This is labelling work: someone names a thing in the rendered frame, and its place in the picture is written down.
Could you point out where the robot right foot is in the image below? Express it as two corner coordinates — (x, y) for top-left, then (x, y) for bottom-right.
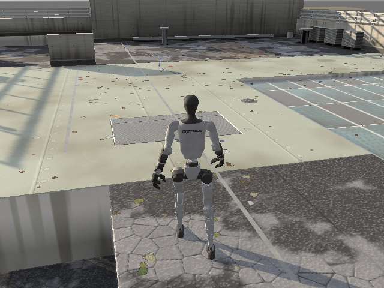
(206, 243), (215, 260)

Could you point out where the left robot hand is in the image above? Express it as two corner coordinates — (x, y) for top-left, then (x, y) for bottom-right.
(152, 172), (166, 189)

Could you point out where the left robot forearm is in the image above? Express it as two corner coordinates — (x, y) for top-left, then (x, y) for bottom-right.
(154, 146), (168, 175)

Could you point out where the right robot forearm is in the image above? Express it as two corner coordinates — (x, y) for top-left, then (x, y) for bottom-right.
(215, 142), (224, 161)

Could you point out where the robot left upper arm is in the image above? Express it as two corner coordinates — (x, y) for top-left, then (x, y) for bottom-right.
(163, 121), (179, 155)

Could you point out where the right robot hand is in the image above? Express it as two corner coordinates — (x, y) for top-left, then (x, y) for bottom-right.
(211, 158), (224, 168)

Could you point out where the robot right shin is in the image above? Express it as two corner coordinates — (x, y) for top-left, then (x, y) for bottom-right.
(205, 207), (214, 251)

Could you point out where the robot right upper arm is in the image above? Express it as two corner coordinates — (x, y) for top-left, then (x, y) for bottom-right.
(204, 120), (221, 152)

